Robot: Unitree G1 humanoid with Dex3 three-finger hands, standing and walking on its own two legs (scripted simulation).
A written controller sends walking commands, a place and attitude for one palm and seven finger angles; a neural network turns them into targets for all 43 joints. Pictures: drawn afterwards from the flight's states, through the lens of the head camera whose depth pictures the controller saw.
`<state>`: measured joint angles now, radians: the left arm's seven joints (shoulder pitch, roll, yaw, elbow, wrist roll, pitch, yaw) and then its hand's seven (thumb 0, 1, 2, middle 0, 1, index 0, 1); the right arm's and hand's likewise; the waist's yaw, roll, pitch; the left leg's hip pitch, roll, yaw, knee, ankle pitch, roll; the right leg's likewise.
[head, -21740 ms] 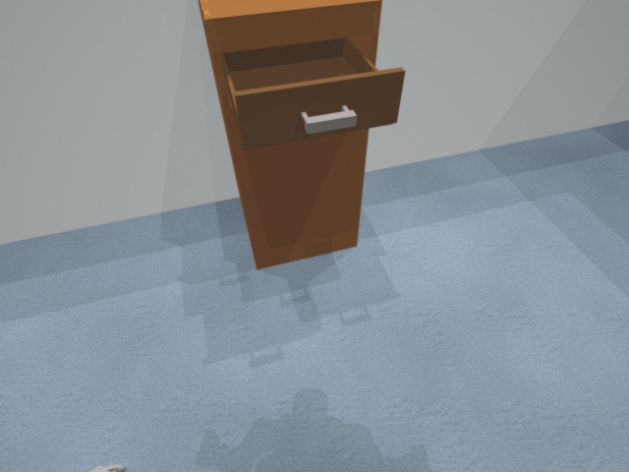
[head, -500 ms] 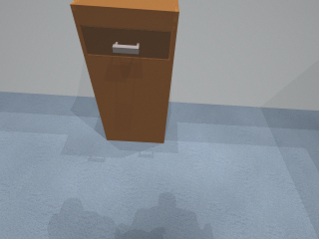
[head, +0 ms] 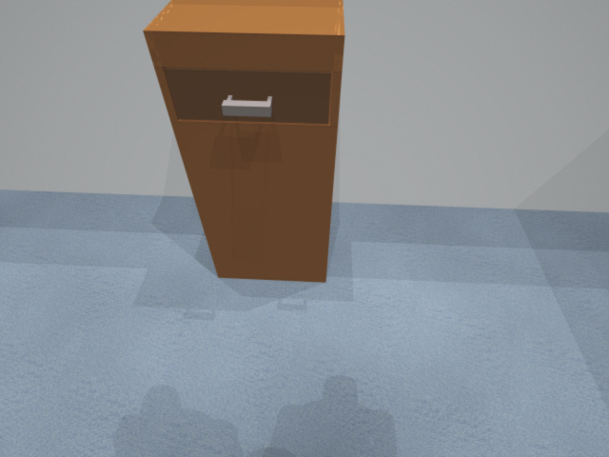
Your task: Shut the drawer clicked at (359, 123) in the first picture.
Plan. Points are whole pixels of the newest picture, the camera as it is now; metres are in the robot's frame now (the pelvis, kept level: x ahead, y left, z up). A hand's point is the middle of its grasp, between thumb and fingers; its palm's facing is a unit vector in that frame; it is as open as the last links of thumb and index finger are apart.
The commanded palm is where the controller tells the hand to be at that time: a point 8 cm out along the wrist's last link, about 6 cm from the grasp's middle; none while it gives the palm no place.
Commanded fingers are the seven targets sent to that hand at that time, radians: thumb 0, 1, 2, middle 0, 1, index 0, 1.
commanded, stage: let the arm hang, fingers relaxed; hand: left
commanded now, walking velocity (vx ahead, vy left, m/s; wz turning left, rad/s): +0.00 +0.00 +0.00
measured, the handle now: (248, 103) +0.86 +0.19 +0.02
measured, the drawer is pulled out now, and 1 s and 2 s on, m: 0.00 0.00 0.00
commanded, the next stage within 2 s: look to check the result in 0.30 s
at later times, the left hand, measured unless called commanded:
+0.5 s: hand out of the picture -0.01 +0.14 -0.17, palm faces +0.06 -0.98 -0.19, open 7.4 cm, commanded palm none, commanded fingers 0.00 0.90 0.90 -0.20 -0.30 -0.20 -0.30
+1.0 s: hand out of the picture +0.01 +0.13 -0.17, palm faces +0.06 -0.98 -0.19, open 7.4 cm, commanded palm none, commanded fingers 0.00 0.90 0.90 -0.20 -0.30 -0.20 -0.30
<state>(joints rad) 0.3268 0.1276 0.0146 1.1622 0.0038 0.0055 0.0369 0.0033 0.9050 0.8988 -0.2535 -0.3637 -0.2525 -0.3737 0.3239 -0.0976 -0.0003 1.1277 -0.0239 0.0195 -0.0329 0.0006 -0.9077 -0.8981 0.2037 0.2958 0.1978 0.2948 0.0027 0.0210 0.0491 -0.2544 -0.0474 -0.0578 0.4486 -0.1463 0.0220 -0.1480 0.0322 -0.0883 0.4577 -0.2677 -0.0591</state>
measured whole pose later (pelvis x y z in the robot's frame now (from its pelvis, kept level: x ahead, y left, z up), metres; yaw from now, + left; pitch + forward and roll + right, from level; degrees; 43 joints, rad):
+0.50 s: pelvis +0.02 -0.02 +0.00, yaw +0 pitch -3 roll +0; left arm 0.31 0.11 0.02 1.15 0.00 0.00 0.04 0.00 0.91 0.90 -0.20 -0.29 -0.20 -0.30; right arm 0.32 -0.11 -0.01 1.13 -0.02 0.01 -0.04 0.00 -0.91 -0.90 0.20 0.30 0.20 0.29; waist 0.00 0.02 0.06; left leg -0.23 -0.02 -0.06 0.45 -0.17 0.00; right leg -0.11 0.06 -0.09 0.43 -0.28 -0.08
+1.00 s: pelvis +0.03 -0.03 +0.00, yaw -1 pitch -3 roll +0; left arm 0.30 0.10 0.02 1.14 0.00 -0.01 0.05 0.00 0.90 0.90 -0.20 -0.29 -0.20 -0.30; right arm 0.30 -0.11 -0.01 1.13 -0.02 0.01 -0.05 0.00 -0.91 -0.90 0.20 0.30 0.20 0.29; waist 0.00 0.02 0.06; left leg -0.21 0.00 -0.06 0.45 -0.20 -0.02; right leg -0.08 0.08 -0.08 0.40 -0.28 -0.09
